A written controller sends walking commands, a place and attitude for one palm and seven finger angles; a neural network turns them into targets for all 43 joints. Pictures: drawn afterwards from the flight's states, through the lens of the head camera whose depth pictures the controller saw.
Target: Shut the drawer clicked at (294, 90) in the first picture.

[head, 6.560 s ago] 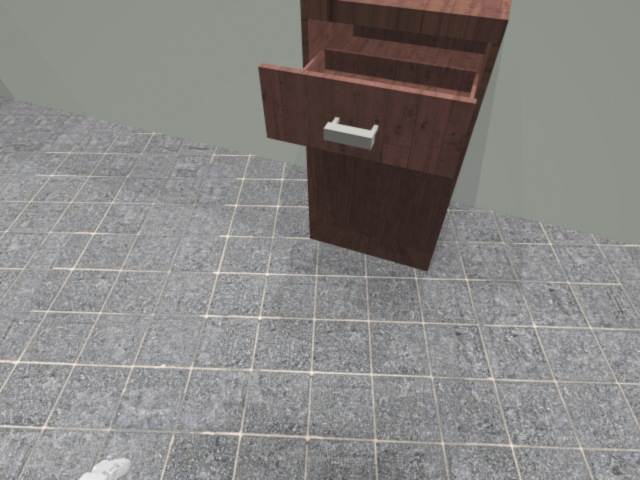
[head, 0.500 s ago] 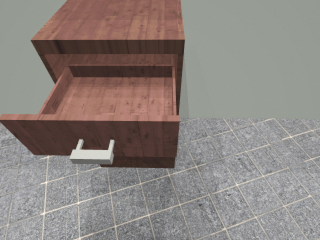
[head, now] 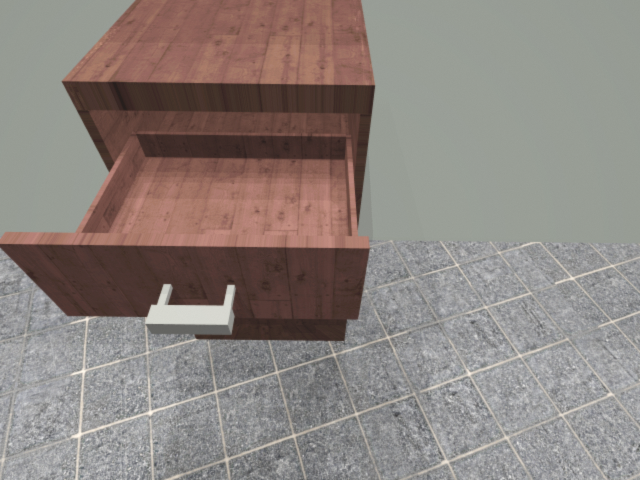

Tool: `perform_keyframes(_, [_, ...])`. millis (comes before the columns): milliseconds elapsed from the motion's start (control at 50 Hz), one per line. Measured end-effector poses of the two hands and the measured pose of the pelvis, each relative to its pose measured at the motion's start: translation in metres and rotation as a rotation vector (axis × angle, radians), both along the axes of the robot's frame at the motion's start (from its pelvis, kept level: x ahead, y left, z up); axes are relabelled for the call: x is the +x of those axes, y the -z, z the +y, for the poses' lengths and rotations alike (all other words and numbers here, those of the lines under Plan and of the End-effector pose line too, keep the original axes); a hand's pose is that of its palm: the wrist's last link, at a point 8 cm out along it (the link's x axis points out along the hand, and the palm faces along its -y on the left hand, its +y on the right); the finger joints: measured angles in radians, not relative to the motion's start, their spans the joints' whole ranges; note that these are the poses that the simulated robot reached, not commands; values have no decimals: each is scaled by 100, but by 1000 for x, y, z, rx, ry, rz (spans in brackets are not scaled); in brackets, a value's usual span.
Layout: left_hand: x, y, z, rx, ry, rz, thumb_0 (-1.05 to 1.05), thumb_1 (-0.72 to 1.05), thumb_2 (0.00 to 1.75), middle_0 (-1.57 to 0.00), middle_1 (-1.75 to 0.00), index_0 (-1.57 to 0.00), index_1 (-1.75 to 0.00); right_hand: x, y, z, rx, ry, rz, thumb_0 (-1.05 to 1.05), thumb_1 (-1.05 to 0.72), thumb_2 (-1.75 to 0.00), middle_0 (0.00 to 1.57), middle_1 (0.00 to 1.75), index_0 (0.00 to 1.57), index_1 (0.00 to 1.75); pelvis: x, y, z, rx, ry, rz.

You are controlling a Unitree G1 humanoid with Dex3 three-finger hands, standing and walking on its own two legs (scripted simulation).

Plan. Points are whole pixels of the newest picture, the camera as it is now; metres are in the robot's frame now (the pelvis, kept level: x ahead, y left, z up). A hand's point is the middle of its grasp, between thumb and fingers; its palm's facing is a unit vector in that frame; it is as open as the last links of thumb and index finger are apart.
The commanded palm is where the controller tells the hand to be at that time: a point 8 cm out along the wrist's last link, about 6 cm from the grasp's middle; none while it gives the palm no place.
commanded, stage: shuffle to correct the standing spot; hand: left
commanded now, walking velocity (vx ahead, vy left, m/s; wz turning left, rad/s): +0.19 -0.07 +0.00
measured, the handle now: (195, 305) +0.33 +0.19 +0.01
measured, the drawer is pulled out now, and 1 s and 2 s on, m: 0.30 0.30 0.30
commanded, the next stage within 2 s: come to a stop and stand still in 0.12 s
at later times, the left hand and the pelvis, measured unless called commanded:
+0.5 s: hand out of the picture +0.03 +0.15 -0.17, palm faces +0.06 -0.98 -0.18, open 7.4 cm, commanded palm none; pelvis +0.05 -0.01 +0.00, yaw +1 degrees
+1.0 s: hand out of the picture +0.04 +0.21 -0.17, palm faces +0.00 -0.97 -0.26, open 7.4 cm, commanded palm none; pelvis -0.02 +0.01 -0.01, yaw -1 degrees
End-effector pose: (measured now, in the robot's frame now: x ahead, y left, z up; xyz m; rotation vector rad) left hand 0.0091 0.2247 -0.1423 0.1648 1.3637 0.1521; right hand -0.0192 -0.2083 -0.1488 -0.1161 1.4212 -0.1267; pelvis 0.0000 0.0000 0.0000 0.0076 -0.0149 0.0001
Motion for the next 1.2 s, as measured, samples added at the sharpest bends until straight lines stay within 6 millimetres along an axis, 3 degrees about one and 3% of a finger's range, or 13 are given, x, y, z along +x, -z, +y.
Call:
perform_keyframes(120, [-6, 5, -3, -16, -3, 33, 1, 92, 90, -20, -30, -20, -29, 6, 1, -3, -7, 3, 4, 0, -91, -90, 20, 30, 20, 30, 7, 2, -1, 3, 3, -1])
perform_keyframes(260, [-7, 8, -15, -23, -19, 83, 1, 91, 90, -20, -30, -20, -29, 18, 7, -13, -4, 13, 28, 0, -91, -90, 20, 30, 20, 30, 28, 7, -9, 7, 4, 15])
perform_keyframes(380, [-3, 10, -26, -25, -48, 111, 1, 91, 90, -20, -30, -20, -29, 44, 8, -21, -20, 1, 29, 0, -91, -90, 20, 30, 20, 30, 44, 10, -16, -3, -9, 26])
perform_keyframes(480, [9, 4, -30, -35, -63, 97, 1, 91, 90, -20, -30, -20, -29, 70, -3, -27, -54, -12, -12, 1, -92, -90, 20, 30, 20, 30, 47, 0, -15, -5, -17, 22])
perform_keyframes(620, [32, -9, -12, 13, -46, 25, 1, 92, 90, -21, -30, -20, -30, 94, -15, -35, -73, -4, -105, 1, -92, -90, 20, 30, 20, 30, 42, -9, -13, 6, -2, 9])
perform_keyframes(780, [39, 0, 12, 67, 20, -80, 1, 91, 90, -20, -30, -20, -30, 96, -3, -31, -58, -7, -196, 0, -91, -90, 20, 30, 20, 30, 17, 8, -6, -11, 10, 22])
perform_keyframes(900, [33, 0, 26, 61, 27, -117, 1, 91, 90, -20, -30, -20, -30, 75, -1, -11, -41, -17, -252, 0, -91, -90, 20, 30, 20, 30, -2, 12, 9, -2, 22, -34])
perform_keyframes(1000, [19, -9, 27, 58, 47, -145, 1, 91, 90, -20, -30, -20, -29, 49, 2, -8, -31, -2, -236, 0, -94, -90, 20, 30, 20, 30, -21, 8, 14, -3, 25, -52])
perform_keyframes(1200, [-30, -10, 26, 31, 45, -38, 1, 91, 90, -20, -30, -20, -30, -31, -1, -4, -18, 11, -62, 0, -92, -90, 20, 30, 20, 30, -45, 0, 16, -6, 20, -5])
